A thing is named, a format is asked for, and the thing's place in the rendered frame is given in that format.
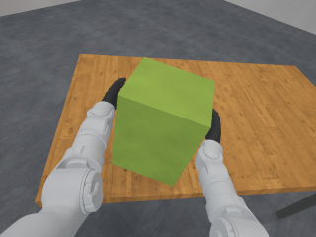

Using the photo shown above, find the left robot forearm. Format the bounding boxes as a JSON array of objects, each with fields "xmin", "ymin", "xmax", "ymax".
[{"xmin": 41, "ymin": 101, "xmax": 115, "ymax": 206}]

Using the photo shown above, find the right robot upper arm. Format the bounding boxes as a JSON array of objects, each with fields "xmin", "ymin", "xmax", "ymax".
[{"xmin": 209, "ymin": 215, "xmax": 269, "ymax": 237}]

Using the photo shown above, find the table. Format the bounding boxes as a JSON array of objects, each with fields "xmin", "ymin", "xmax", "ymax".
[{"xmin": 35, "ymin": 54, "xmax": 316, "ymax": 219}]

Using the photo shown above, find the right robot hand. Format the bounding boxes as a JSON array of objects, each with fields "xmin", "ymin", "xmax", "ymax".
[{"xmin": 205, "ymin": 109, "xmax": 221, "ymax": 143}]

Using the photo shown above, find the right robot forearm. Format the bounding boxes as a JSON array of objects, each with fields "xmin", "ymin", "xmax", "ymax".
[{"xmin": 194, "ymin": 139, "xmax": 261, "ymax": 224}]

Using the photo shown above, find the left robot hand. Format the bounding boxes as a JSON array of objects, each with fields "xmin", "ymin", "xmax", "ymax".
[{"xmin": 102, "ymin": 77, "xmax": 126, "ymax": 109}]

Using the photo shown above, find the carton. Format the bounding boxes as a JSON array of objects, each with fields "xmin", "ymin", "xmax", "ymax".
[{"xmin": 111, "ymin": 57, "xmax": 215, "ymax": 187}]

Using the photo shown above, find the left robot upper arm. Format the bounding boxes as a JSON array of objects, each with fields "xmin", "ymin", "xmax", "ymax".
[{"xmin": 0, "ymin": 168, "xmax": 104, "ymax": 237}]

